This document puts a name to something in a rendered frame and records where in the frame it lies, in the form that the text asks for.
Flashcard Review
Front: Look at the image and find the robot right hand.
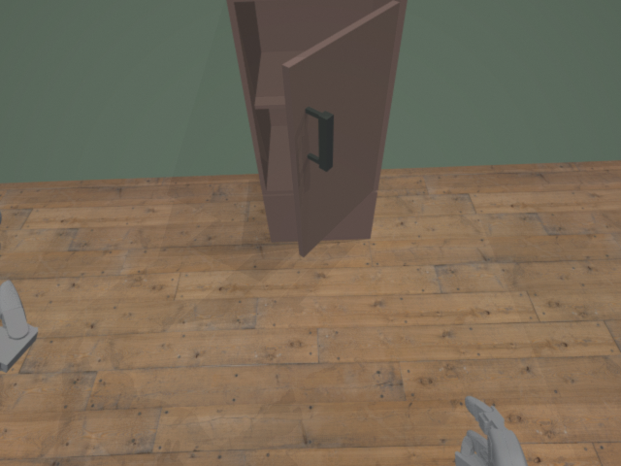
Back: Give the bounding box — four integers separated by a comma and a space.
455, 396, 528, 466

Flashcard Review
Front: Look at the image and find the cupboard door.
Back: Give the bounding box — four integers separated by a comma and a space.
281, 0, 400, 257

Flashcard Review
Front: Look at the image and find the handle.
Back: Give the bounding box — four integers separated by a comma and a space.
306, 107, 334, 172

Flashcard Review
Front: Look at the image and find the robot left hand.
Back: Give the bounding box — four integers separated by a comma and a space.
0, 212, 38, 373

